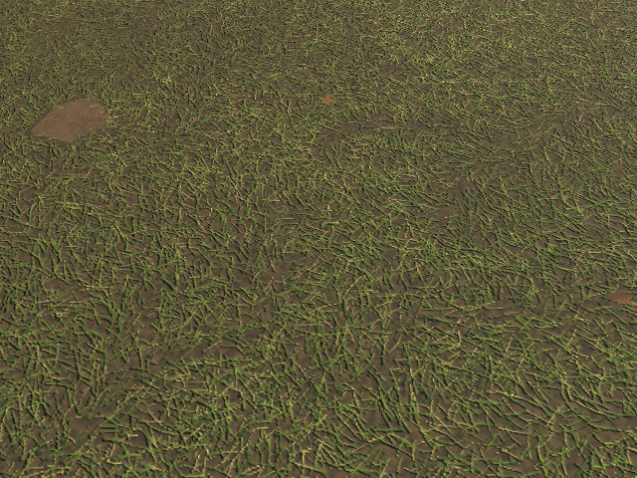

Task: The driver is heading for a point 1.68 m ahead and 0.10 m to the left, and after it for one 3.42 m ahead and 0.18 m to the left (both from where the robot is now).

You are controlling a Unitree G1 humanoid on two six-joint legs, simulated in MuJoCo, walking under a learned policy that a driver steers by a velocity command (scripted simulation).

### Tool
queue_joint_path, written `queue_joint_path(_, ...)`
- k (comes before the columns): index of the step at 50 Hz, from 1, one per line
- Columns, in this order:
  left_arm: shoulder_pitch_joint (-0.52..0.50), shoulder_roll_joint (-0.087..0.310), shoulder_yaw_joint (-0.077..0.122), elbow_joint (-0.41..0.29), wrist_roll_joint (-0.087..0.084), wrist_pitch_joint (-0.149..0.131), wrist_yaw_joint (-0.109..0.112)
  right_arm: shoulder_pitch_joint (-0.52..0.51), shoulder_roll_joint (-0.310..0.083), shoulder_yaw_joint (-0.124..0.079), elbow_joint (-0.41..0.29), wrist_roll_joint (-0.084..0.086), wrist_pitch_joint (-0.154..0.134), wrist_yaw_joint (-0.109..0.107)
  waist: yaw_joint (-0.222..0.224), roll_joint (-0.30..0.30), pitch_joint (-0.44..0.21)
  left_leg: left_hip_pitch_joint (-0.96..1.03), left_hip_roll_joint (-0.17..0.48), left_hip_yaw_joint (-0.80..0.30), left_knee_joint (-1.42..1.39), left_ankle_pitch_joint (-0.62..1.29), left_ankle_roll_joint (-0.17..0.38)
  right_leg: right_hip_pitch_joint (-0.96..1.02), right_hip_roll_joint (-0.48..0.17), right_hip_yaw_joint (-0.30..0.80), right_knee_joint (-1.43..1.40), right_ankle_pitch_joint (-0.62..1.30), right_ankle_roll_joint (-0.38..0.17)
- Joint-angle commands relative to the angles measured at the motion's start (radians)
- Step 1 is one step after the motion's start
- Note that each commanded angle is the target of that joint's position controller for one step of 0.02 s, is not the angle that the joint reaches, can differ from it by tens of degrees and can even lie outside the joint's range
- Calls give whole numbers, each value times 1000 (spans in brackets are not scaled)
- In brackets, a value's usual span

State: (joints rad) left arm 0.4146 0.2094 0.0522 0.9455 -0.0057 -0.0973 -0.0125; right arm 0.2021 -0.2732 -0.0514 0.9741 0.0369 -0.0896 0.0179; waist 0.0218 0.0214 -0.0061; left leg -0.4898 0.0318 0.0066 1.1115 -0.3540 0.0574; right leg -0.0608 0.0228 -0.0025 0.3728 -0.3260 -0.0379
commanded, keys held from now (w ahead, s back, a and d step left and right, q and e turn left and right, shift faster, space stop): w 1.00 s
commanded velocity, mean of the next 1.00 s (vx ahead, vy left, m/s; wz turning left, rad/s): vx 0.48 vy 0.00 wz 0.00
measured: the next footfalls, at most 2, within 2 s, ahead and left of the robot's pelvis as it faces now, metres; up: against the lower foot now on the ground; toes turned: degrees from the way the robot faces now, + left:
left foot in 0.28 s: +0.32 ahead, +0.14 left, +0.00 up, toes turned +2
right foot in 0.84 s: +0.62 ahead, -0.10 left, +0.00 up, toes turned -2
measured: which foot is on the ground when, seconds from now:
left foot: up 0.00-0.26, down 0.28-0.86, up 0.88-1.00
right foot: down 0.00-0.28, up 0.30-0.82, down 0.84-1.00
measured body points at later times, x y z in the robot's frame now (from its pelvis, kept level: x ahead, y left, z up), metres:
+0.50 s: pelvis +0.25 +0.06 +0.00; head +0.27 +0.07 +0.45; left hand +0.36 +0.33 -0.12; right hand +0.29 -0.20 -0.13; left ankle +0.28 +0.14 -0.74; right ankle +0.28 -0.11 -0.66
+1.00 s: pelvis +0.53 -0.02 +0.00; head +0.56 -0.03 +0.45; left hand +0.63 +0.25 -0.12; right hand +0.59 -0.29 -0.14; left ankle +0.48 +0.14 -0.65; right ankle +0.58 -0.10 -0.74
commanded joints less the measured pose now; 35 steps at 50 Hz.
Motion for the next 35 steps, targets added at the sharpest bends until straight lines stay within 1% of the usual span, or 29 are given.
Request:
queue_joint_path(1,77,95,8,-11,3,12,8,-140,-15,-1,-98,-9,-12,17,21,-110,81,-335,61,5,-94,114,-10,194,-248,209,-182,514,-146)
queue_joint_path(3,56,124,10,-14,3,16,22,-227,9,11,-135,-19,-7,22,26,-99,111,-252,37,36,-273,216,-38,81,-213,140,-226,479,-141)
queue_joint_path(4,53,142,12,-14,5,15,28,-274,20,18,-152,-20,-6,23,34,-103,124,-191,19,50,-368,275,-45,24,-199,114,-247,451,-137)
queue_joint_path(5,63,158,16,-8,5,12,32,-304,17,20,-164,-19,-5,23,39,-116,128,-132,3,59,-438,321,-48,-13,-197,102,-268,421,-137)
queue_joint_path(6,77,172,20,2,1,8,33,-323,3,19,-175,-15,-2,23,40,-130,133,-91,-4,59,-478,351,-47,-27,-211,103,-288,396,-139)
queue_joint_path(7,81,178,24,12,-6,3,34,-334,-14,17,-186,-11,1,22,33,-139,142,-71,-2,43,-509,373,-37,-20,-229,104,-299,382,-137)
queue_joint_path(9,69,174,28,25,-16,1,34,-341,-49,8,-200,-8,0,24,10,-134,147,-61,2,19,-561,377,-7,43,-261,96,-280,428,-122)
queue_joint_path(10,58,178,31,27,-16,5,34,-323,-68,0,-200,-9,-3,25,-10,-132,127,-33,-5,17,-575,361,9,84,-272,87,-242,523,-110)
queue_joint_path(11,45,188,35,27,-12,10,34,-280,-89,-11,-191,-11,-5,25,-38,-141,83,30,-24,29,-571,334,27,120,-275,73,-173,688,-98)
queue_joint_path(12,34,193,37,26,-7,19,35,-193,-113,-27,-168,-11,-3,21,-84,-152,17,145,-53,50,-561,302,47,131,-261,52,-58,860,-82)
queue_joint_path(13,27,180,32,22,0,30,35,-34,-145,-50,-118,-9,2,15,-156,-143,-75,345,-74,65,-566,291,72,80,-220,22,134,933,-58)
queue_joint_path(14,31,155,19,2,15,34,34,143,-199,-68,-79,-17,7,6,-214,-59,-194,643,81,-116,-548,234,126,-140,-172,2,433,684,-30)
queue_joint_path(15,176,-9,-25,-1,4,16,20,236,-267,-79,-51,-32,7,12,-133,242,-371,936,339,-640,-706,-74,301,-489,24,23,829,-51,32)
queue_joint_path(16,109,75,-8,10,-18,-11,14,193,-175,-53,-53,-22,3,17,-156,192,-326,874,328,-795,-857,-208,274,-596,10,153,969,-218,7)
queue_joint_path(17,1,149,13,-32,-45,-27,12,86,-136,-40,-69,-19,-4,17,-129,146,-148,717,305,-647,-877,-177,223,-679,-44,126,1002,-148,-14)
queue_joint_path(18,-62,161,15,-48,-43,-33,20,-6,-113,-31,-91,-25,-11,18,-93,45,-73,551,274,-520,-897,-59,196,-636,-100,106,956,-48,-24)
queue_joint_path(19,-87,158,24,-50,-26,-29,29,-56,-88,-24,-96,-37,-17,22,-58,13,-25,415,236,-414,-917,58,179,-585,-136,92,899,12,-23)
queue_joint_path(20,-59,140,28,-45,-17,-17,34,-78,-65,-17,-93,-49,-23,24,-17,38,-22,333,200,-339,-941,113,165,-513,-167,101,858,49,-25)
queue_joint_path(21,-36,116,26,-39,-15,-3,36,-80,-55,-14,-86,-48,-24,26,0,56,-20,287,183,-299,-964,127,167,-476,-175,98,828,59,-22)
queue_joint_path(22,-31,99,25,-38,-15,7,37,-67,-57,-13,-76,-43,-25,24,9,59,-7,252,176,-265,-986,140,175,-468,-182,88,798,58,-16)
queue_joint_path(23,-52,98,27,-46,-12,15,39,-47,-68,-15,-65,-41,-26,20,10,56,13,228,174,-240,-1007,145,183,-485,-188,80,763,77,-6)
queue_joint_path(25,-142,113,31,-79,-3,21,42,-6,-105,-21,-51,-41,-27,4,-4,34,49,235,182,-220,-1036,162,195,-571,-199,75,663,165,19)
queue_joint_path(27,-218,116,32,-101,3,19,39,40,-120,-24,-40,-40,-22,-10,-25,19,60,282,182,-198,-1042,206,189,-636,-197,72,551,277,35)
queue_joint_path(29,-281,107,28,-116,2,12,31,73,-123,-22,-34,-35,-17,-18,-43,19,62,309,162,-148,-1037,255,166,-633,-179,55,428,377,40)
queue_joint_path(31,-356,93,20,-133,-2,7,22,115,-129,-21,-23,-28,-12,-22,-69,20,69,330,149,-109,-1032,276,149,-603,-154,28,319,443,43)
queue_joint_path(33,-419,88,12,-150,-9,4,11,158,-134,-22,-7,-23,-6,-23,-93,20,82,374,158,-96,-1020,276,146,-593,-137,14,249,455,45)
queue_joint_path(35,-474,90,6,-171,-14,0,-3,197,-138,-23,9,-21,5,-24,-110,18,96,445,182,-93,-990,294,146,-608,-126,12,197,421,40)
